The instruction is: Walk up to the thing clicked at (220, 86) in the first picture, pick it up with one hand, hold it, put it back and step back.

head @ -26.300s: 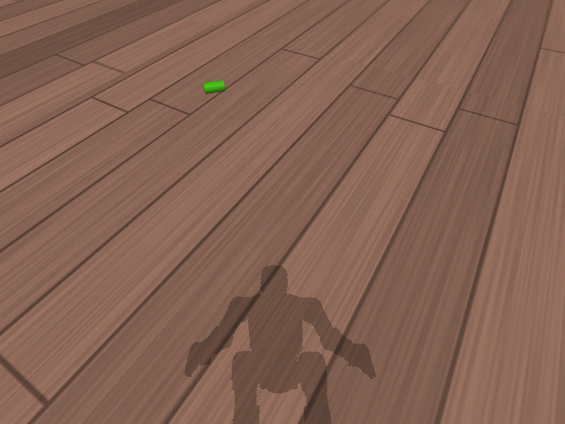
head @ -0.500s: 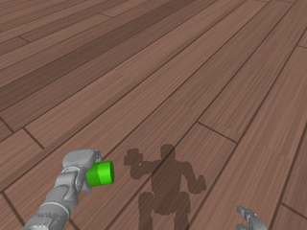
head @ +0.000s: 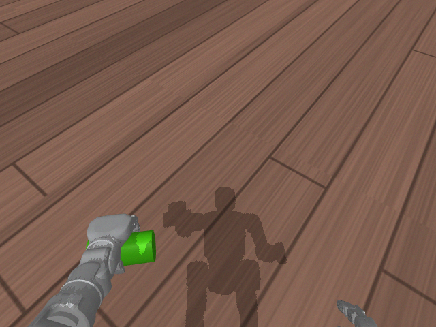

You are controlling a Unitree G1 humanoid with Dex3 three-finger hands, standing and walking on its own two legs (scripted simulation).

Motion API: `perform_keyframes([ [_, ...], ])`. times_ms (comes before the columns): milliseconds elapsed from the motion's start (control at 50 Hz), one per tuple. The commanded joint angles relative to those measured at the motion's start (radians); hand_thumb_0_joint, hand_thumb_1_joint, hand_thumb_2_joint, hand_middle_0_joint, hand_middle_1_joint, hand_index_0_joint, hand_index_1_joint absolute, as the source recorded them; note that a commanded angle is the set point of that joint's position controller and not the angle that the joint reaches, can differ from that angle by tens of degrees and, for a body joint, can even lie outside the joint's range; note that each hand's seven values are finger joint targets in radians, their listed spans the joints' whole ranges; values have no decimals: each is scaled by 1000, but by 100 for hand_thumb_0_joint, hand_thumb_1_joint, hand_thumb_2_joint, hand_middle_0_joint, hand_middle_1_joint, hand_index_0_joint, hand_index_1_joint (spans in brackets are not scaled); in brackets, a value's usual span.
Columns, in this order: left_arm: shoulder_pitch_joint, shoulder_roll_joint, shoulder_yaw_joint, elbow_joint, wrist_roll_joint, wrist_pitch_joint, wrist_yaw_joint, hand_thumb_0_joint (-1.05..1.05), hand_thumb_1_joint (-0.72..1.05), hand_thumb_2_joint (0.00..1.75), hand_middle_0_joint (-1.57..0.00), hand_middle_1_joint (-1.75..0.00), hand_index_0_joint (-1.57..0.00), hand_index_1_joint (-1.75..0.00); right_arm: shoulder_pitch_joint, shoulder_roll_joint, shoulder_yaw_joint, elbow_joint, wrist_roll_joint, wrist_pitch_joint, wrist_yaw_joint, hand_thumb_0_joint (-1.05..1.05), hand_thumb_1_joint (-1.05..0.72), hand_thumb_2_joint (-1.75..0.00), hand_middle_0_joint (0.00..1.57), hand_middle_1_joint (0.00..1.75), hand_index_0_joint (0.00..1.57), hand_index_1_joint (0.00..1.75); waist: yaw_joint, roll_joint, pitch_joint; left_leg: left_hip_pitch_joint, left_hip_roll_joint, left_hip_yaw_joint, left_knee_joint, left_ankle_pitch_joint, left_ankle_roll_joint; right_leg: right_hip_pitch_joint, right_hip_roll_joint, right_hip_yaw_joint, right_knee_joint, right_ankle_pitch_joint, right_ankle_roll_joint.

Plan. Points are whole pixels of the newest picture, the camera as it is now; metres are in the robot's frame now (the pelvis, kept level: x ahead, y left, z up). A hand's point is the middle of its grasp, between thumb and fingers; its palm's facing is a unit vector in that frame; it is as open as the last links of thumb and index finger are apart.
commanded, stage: crouch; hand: left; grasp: from above
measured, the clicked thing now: (123, 249) +0.31 +0.22 -0.13
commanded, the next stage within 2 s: lower in 1.60 s
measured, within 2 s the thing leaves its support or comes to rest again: neither
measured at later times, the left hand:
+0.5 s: hand (145, 252) +0.37 +0.22 -0.34, palm faces -0.44 -0.03 -0.90, open 9.9 cm
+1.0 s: hand (154, 257) +0.41 +0.23 -0.50, palm faces -0.45 -0.07 -0.89, open 9.9 cm
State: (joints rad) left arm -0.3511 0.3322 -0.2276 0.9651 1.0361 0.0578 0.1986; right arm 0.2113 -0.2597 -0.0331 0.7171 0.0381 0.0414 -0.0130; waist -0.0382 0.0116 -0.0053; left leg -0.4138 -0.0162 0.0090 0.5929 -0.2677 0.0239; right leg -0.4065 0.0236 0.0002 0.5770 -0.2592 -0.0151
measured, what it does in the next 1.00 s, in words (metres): lowers itself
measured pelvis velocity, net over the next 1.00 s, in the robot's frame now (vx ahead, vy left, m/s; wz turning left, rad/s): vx -0.06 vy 0.00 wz -0.06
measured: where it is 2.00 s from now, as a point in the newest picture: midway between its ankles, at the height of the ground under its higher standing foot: outside the picture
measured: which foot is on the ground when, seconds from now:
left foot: down 0.00-1.00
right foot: down 0.00-1.00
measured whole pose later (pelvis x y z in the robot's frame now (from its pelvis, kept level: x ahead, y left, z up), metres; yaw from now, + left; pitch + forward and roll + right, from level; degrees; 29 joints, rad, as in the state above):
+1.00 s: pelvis -0.06 +0.00 -0.33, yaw -3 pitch +39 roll -6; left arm -0.91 0.58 0.05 1.39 1.17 -0.06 0.41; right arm 0.15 -0.25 0.01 0.75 -0.11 -0.10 0.09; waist -0.22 0.02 -0.16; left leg -2.06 0.00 -0.04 2.07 -0.69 0.03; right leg -2.02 0.02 -0.11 2.00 -0.68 -0.03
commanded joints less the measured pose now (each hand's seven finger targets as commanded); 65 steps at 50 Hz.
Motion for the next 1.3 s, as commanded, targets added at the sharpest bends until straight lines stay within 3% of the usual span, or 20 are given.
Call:
perform_keyframes([
  [0, -481, 158, 76, -70, 48, -35, 131, 0, 61, 72, -97, -64, -99, -62, 82, -149, -63, -49, -22, -43, -1, 0, -87, -89, 20, 30, 20, 30, -56, 19, -333, -34, 5, 2, 153, 147, -18, -157, 5, 11, 115, 133, -14],
  [120, -629, 218, 138, 66, 95, -62, 244, 0, 54, 68, -89, -66, -92, -63, 128, -169, -79, -51, -44, -72, 3, 0, -88, -89, 20, 30, 20, 30, -72, 92, -501, -315, 11, -19, 430, 26, -26, -484, 15, -6, 411, 23, -28],
  [180, -638, 246, 164, 161, 89, -54, 266, 0, 57, 71, -93, -64, -95, -62, 138, -181, -81, -49, -52, -82, 0, 0, -87, -89, 20, 30, 20, 30, -69, 76, -566, -480, 7, -31, 545, -28, -17, -606, 19, -16, 535, -27, -31],
  [200, -668, 256, 164, 157, 84, -53, 269, 0, 57, 73, -93, -66, -94, -65, 141, -177, -77, -57, -52, -85, -2, 0, -87, -89, 20, 30, 20, 30, -81, 87, -584, -542, 4, -31, 574, -74, -15, -634, 17, -15, 565, -57, -32],
  [240, -643, 275, 182, 208, 77, -38, 267, 0, 58, 73, -94, -67, -95, -65, 141, -181, -76, -53, -57, -88, -3, 0, -87, -89, 20, 30, 20, 30, -70, 77, -620, -632, 1, -33, 638, -96, -11, -689, 17, -17, 629, -81, -33],
  [280, -701, 312, 196, 147, 67, -38, 261, 0, 59, 76, -96, -69, -97, -67, 147, -181, -77, -65, -60, -92, -5, 0, -88, -89, 20, 30, 20, 30, -71, 113, -716, -684, -6, -28, 685, -135, -9, -704, 12, -16, 680, -109, -35],
  [320, -684, 299, 194, 191, 56, -26, 247, 0, 59, 74, -95, -68, -97, -67, 147, -182, -77, -57, -64, -93, -5, 0, -88, -89, 20, 30, 20, 30, -90, 109, -714, -727, -1, -38, 728, -151, -8, -783, 10, -25, 728, -132, -38],
  [380, -740, 369, 232, 182, 59, -30, 241, 0, 54, 72, -92, -68, -94, -66, 150, -180, -73, -52, -72, -97, -8, 0, -88, -89, 20, 30, 20, 30, -100, 107, -748, -821, -5, -44, 794, -228, -2, -852, 10, -34, 794, -194, -37],
  [420, -770, 374, 233, 176, 58, -38, 237, 0, 54, 72, -92, -67, -94, -65, 153, -175, -67, -50, -77, -100, -6, 0, -88, -89, 20, 30, 20, 30, -119, 90, -773, -910, -11, -26, 867, -248, 9, -873, 9, -26, 826, -203, -33],
  [500, -818, 397, 246, 190, 73, -69, 232, 0, 55, 71, -93, -66, -95, -64, 157, -186, -56, -29, -93, -116, 4, 0, -88, -89, 20, 30, 20, 30, -137, 127, -810, -952, -10, -46, 964, -237, 10, -1015, 3, -41, 930, -207, -36],
  [520, -834, 440, 266, 178, 82, -78, 236, 0, 56, 69, -94, -66, -96, -63, 154, -187, -53, -29, -94, -120, 6, 0, -88, -89, 20, 30, 20, 30, -129, 138, -834, -949, -10, -55, 982, -237, 7, -1048, 4, -46, 957, -217, -38],
  [600, -871, 463, 281, 166, 100, -107, 258, 0, 58, 75, -97, -66, -98, -65, 164, -188, -45, -13, -106, -132, 19, 0, -89, -90, 20, 30, 20, 30, -141, 172, -877, -983, -10, -46, 1051, -255, 5, -1109, 4, -51, 1006, -229, -36],
  [660, -907, 461, 286, 164, 110, -116, 270, 0, 63, 79, -101, -68, -102, -67, 175, -187, -39, -1, -118, -139, 34, 0, -89, -90, 20, 30, 20, 30, -156, 219, -919, -967, -6, -49, 1104, -198, 3, -1152, 3, -61, 1054, -187, -37],
  [900, -902, 444, 287, 272, 130, -122, 260, 0, 73, 80, -111, -63, -111, -63, 186, -203, -28, 27, -150, -151, 94, 0, -90, -90, 20, 30, 20, 30, -191, 287, -851, -1004, 10, -84, 1252, -57, -14, -1329, -1, -90, 1224, -110, -36],
  [940, -944, 510, 315, 238, 133, -130, 265, 0, 70, 79, -110, -59, -109, -60, 184, -210, -29, 29, -148, -147, 102, 0, -90, -90, 20, 30, 20, 30, -177, 296, -866, -1035, 10, -72, 1276, -73, -7, -1332, 9, -91, 1240, -109, -37],
  [1000, -915, 499, 318, 294, 149, -134, 270, 0, 70, 76, -109, -60, -109, -60, 192, -212, -22, 20, -155, -146, 119, 0, -90, -90, 20, 30, 20, 30, -187, 286, -839, -1088, 7, -70, 1302, -95, -5, -1343, 8, -95, 1268, -113, -35],
  [1100, -956, 554, 348, 291, 155, -148, 279, 0, 71, 74, -111, -58, -110, -58, 208, -223, -21, 24, -160, -149, 138, 0, -90, -90, 20, 30, 20, 30, -193, 281, -851, -1134, 9, -67, 1347, -122, 1, -1354, 8, -96, 1308, -118, -32],
  [1180, -984, 554, 341, 325, 160, -156, 282, 0, 71, 70, -110, -55, -110, -55, 206, -223, -13, 24, -163, -146, 147, 0, -90, -90, 20, 30, 20, 30, -206, 288, -843, -1190, 8, -60, 1377, -174, 5, -1377, 15, -100, 1328, -150, -31],
  [1240, -1006, 605, 362, 325, 159, -163, 286, 0, 72, 68, -110, -55, -110, -55, 206, -232, -11, 27, -166, -148, 149, 0, -90, -90, 20, 30, 20, 30, -199, 291, -840, -1225, 7, -59, 1386, -222, 6, -1391, 15, -104, 1348, -184, -31],
  [1280, -1025, 610, 353, 343, 163, -167, 285, 0, 73, 68, -112, -53, -112, -53, 206, -232, -2, 26, -167, -147, 149, 0, -90, -90, 20, 30, 20, 30, -215, 280, -841, -1257, 6, -52, 1409, -236, 11, -1381, 19, -104, 1349, -187, -28],
])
